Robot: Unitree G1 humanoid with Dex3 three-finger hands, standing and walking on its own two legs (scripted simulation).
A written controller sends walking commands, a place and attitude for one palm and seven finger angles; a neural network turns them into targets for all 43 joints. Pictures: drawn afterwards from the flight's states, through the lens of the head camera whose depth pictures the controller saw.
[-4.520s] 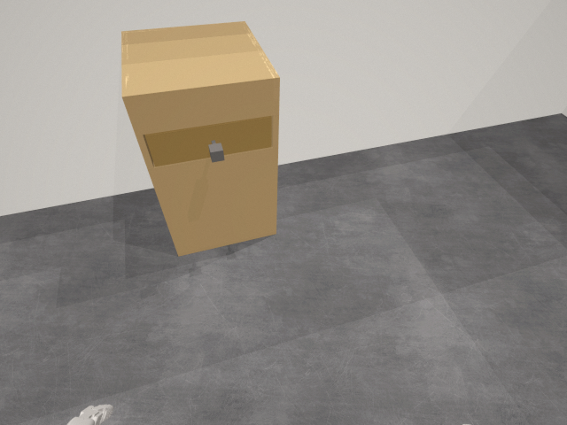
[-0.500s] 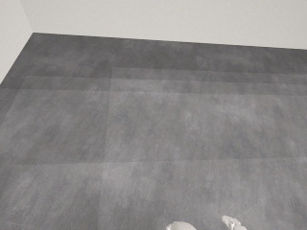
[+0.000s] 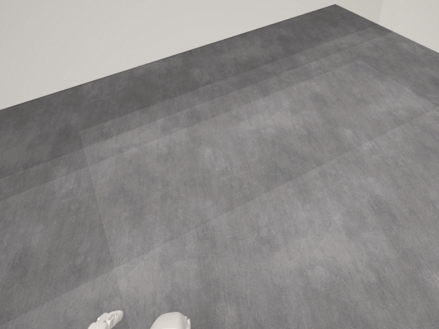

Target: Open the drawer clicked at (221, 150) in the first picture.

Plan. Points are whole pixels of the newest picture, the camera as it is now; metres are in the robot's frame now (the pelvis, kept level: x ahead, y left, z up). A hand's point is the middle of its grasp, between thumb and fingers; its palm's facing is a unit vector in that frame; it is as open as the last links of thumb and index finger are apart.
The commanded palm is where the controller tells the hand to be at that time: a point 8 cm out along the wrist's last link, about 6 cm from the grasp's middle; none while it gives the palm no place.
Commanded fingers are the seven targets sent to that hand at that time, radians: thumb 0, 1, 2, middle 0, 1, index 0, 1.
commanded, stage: walk to a spot facing it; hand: left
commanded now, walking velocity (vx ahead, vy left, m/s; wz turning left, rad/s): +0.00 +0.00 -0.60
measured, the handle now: out of the picture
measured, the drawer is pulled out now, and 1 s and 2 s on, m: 0.00 0.00 0.00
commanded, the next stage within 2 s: turn to face it in 0.68 s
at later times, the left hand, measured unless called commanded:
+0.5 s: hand out of the picture +0.13 +0.22 -0.17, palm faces -0.22 -0.96 -0.17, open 7.4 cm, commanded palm none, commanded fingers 0.00 0.90 0.90 -0.20 -0.30 -0.20 -0.30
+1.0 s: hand (221, 246) +0.32 +0.02 -0.15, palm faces -0.49 -0.84 -0.23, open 7.4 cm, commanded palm none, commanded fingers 0.00 0.90 0.90 -0.20 -0.30 -0.20 -0.30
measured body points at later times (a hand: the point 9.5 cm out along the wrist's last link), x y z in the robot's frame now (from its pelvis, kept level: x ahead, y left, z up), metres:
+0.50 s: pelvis +0.04 +0.03 +0.01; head +0.07 +0.06 +0.46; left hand +0.14 +0.28 -0.15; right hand +0.02 -0.22 -0.12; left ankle +0.02 +0.14 -0.74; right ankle +0.00 -0.11 -0.64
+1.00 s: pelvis +0.12 -0.07 +0.00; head +0.13 -0.09 +0.44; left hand +0.34 +0.06 -0.13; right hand +0.01 -0.28 -0.17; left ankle +0.18 +0.08 -0.67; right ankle +0.11 -0.13 -0.74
